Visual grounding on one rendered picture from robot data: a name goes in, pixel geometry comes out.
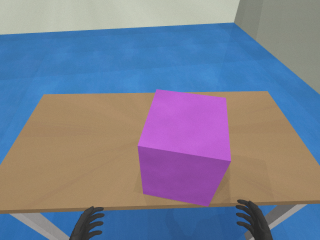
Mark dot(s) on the table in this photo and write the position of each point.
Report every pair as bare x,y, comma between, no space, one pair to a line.
81,150

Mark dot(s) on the robot left hand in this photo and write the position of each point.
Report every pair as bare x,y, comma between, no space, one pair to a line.
84,225

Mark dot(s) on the robot right hand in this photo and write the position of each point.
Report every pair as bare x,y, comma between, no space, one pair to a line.
258,225

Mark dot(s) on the carton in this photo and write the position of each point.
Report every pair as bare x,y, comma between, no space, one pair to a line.
184,147

